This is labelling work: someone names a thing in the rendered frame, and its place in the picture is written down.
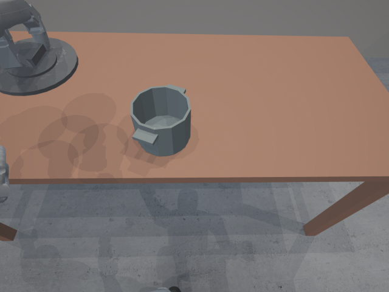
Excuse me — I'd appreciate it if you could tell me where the pot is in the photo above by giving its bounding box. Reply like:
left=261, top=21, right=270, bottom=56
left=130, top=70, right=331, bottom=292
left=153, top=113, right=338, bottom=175
left=131, top=84, right=191, bottom=156

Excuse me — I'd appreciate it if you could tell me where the table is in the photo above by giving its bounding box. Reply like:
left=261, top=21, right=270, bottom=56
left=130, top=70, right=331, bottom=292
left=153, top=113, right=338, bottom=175
left=0, top=31, right=389, bottom=241

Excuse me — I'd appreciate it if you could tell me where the lid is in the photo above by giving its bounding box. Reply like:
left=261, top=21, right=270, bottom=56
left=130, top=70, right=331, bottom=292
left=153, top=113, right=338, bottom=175
left=0, top=38, right=78, bottom=96

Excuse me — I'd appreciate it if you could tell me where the knob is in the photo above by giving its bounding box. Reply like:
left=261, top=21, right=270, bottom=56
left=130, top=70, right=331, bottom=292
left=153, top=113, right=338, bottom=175
left=15, top=41, right=46, bottom=66

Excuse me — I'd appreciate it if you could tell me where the robot left hand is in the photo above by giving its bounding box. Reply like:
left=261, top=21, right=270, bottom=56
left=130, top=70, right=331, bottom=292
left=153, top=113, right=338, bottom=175
left=0, top=0, right=50, bottom=71

